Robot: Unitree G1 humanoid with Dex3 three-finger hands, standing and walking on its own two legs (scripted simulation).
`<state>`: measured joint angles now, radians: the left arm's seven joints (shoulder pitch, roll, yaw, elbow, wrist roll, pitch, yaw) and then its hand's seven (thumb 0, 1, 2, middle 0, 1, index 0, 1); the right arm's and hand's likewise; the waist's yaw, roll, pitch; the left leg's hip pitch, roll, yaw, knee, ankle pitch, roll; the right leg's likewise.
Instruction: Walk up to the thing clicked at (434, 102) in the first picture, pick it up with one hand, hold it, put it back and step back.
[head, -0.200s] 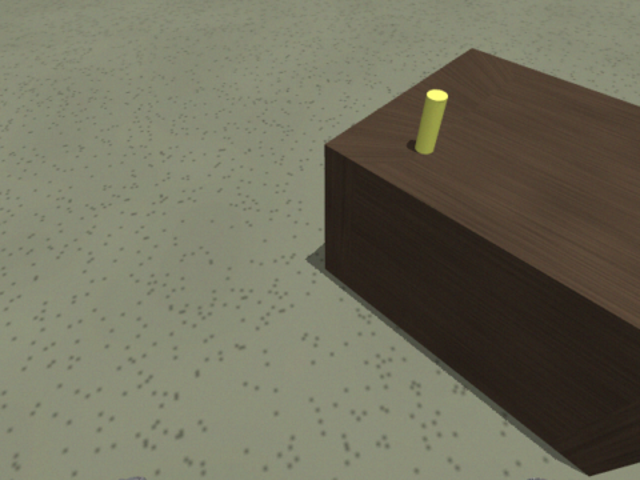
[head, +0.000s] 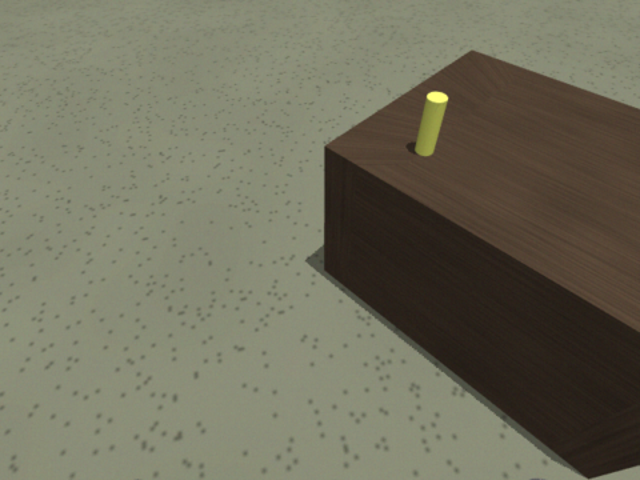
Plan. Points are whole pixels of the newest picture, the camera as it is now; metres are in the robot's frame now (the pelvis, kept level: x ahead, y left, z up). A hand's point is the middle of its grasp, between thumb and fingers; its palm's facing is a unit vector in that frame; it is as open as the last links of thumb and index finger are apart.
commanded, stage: stand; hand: left
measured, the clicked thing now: (430, 125) +0.90 -0.27 -0.10
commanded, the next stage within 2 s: walk up in 0.92 s
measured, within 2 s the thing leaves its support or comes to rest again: neither
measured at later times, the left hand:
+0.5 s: hand out of the picture +0.08 +0.25 -0.16, palm faces -0.02 -0.94 -0.33, open 7.4 cm
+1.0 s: hand out of the picture +0.08 +0.26 -0.16, palm faces -0.08 -0.94 -0.34, open 7.4 cm
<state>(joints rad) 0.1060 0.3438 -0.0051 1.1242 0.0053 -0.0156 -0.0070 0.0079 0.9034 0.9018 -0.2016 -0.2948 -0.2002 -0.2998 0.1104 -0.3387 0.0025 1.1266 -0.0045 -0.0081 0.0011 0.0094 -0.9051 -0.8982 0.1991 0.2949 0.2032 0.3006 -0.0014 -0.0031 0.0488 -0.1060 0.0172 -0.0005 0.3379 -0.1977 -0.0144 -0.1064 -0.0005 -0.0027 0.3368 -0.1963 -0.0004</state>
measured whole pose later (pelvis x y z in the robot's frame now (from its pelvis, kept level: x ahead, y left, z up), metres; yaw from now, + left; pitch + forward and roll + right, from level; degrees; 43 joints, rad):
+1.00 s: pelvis +0.00 +0.00 -0.01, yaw -5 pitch -2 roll +1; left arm 0.19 0.37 0.04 1.05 0.02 0.01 -0.05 0.01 0.90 0.90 -0.20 -0.29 -0.20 -0.30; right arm 0.13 -0.35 -0.04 1.04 -0.02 -0.03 0.02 0.01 -0.90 -0.90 0.20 0.30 0.21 0.30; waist 0.02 -0.02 0.05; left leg -0.11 0.02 0.09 0.40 -0.26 0.01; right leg -0.21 0.00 0.05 0.55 -0.34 -0.02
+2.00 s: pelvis +0.34 -0.04 -0.02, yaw -32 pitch -2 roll +0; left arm 0.28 0.47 0.06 0.78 -0.01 -0.06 0.00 0.01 0.91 0.90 -0.20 -0.29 -0.20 -0.30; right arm 0.35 -0.38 -0.04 0.76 -0.01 -0.04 0.03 0.01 -0.90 -0.90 0.20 0.30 0.21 0.30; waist -0.05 -0.02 0.13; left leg -0.21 0.04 0.14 0.56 -0.31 0.04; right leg -0.53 0.00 0.04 1.02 -0.33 -0.02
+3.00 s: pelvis +0.32 -0.05 -0.03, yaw -46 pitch -3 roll -1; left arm 0.29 0.36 0.04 0.93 0.03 -0.02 -0.02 0.01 0.90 0.90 -0.20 -0.30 -0.20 -0.30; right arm 0.25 -0.43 -0.04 0.90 0.00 0.01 0.00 0.01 -0.91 -0.90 0.20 0.29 0.20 0.30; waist 0.02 0.05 0.09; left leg -0.40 0.05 -0.03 0.91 -0.49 0.02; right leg -0.27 0.01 0.05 0.66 -0.35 0.01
